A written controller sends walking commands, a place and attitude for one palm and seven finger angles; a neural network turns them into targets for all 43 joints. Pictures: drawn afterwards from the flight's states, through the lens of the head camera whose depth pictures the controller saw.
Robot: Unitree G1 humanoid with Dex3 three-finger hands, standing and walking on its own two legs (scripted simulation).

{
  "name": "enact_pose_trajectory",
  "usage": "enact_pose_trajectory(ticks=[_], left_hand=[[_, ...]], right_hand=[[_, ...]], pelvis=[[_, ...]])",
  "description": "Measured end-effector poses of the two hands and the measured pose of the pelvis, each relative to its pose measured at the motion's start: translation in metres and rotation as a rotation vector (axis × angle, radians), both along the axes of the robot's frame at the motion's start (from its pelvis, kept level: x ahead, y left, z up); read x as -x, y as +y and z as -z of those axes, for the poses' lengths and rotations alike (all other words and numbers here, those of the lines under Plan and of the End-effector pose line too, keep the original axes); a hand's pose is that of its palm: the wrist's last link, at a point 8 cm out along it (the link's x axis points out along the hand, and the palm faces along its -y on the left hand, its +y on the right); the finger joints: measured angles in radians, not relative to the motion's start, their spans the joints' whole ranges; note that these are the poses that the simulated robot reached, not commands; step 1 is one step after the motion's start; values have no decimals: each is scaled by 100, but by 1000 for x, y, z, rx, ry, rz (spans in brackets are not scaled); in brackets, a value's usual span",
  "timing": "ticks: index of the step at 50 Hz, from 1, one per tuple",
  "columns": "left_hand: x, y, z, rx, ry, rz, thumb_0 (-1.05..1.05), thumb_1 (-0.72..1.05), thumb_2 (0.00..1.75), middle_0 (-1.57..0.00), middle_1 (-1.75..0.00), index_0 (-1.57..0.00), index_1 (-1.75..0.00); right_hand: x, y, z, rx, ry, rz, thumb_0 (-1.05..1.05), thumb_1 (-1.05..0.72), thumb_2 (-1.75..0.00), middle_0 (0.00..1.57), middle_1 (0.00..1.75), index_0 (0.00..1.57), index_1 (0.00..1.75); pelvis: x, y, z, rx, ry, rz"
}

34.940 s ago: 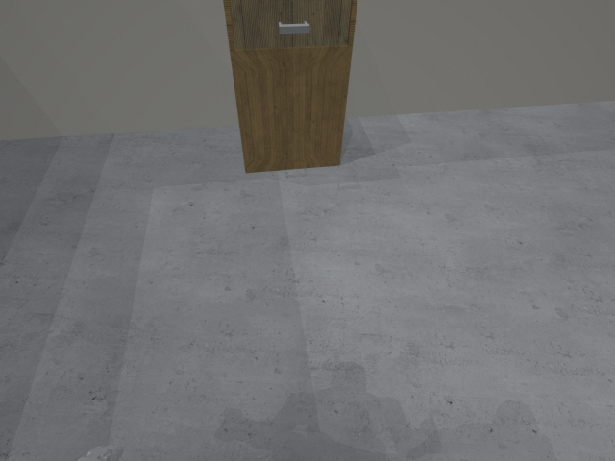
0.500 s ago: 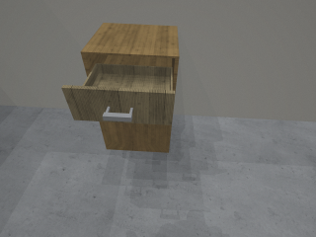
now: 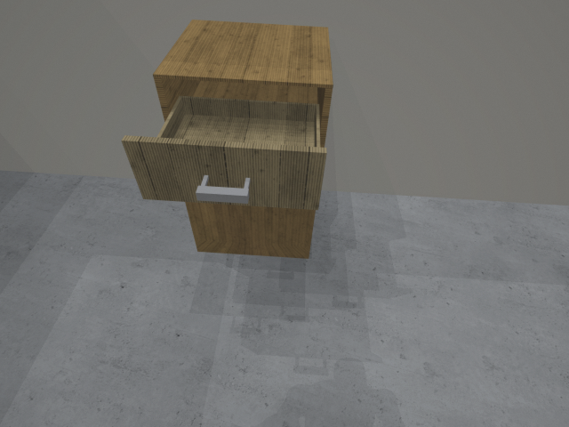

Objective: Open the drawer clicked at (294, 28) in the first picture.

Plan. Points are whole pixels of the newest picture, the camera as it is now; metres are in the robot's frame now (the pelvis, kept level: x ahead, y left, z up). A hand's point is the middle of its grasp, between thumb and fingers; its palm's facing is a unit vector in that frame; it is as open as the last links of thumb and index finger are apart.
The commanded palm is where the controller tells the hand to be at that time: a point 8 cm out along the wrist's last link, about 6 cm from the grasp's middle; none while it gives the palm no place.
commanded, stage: come to a stop and stand still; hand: left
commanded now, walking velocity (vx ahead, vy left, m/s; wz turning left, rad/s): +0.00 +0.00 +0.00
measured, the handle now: (224, 187) +0.62 +0.18 -0.06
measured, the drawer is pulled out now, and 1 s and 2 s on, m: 0.30 0.30 0.30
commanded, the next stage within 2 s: look again from close up in 0.06 s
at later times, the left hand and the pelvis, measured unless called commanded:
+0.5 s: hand out of the picture +0.02 +0.18 -0.18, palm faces -0.02 -0.98 -0.20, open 7.4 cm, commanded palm none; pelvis +0.00 +0.00 +0.00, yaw -1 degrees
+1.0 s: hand out of the picture -0.02 +0.16 -0.19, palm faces +0.00 -0.99 -0.15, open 7.4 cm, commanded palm none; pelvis +0.01 +0.00 +0.00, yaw -2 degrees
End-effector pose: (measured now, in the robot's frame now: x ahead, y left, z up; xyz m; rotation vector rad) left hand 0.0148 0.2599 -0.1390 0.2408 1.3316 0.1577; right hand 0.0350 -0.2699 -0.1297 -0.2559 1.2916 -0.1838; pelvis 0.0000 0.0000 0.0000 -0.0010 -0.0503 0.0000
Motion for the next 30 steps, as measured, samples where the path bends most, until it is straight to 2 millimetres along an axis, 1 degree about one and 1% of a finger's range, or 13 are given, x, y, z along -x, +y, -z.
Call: enact_pose_trajectory(ticks=[4,8,24,30], left_hand=[[9,-6,4,17,25,-3,0,90,90,-20,-30,-20,-30],[12,-12,6,31,35,-4,0,91,90,-20,-30,-20,-30],[3,-31,10,63,10,-4,0,91,90,-20,-30,-20,-30],[4,-38,11,77,16,-8,0,91,90,-20,-30,-20,-30]], right_hand=[[10,4,1,-5,24,15,1,-91,-90,20,30,20,30],[15,9,2,-14,36,25,1,-91,-90,20,30,20,30],[15,32,9,-67,24,50,1,-91,-90,20,30,20,30],[20,40,11,-84,35,63,1,-91,-90,20,30,20,30]], pelvis=[[1,0,0,0,0,2],[1,1,0,1,2,4],[-2,0,0,2,5,12],[-4,0,0,1,8,15]])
